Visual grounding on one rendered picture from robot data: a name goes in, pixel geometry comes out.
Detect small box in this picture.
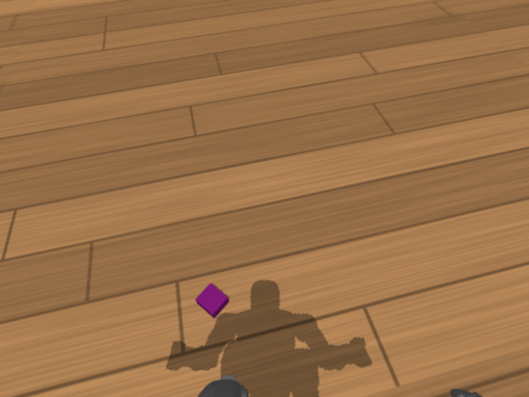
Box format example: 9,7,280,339
195,283,229,318

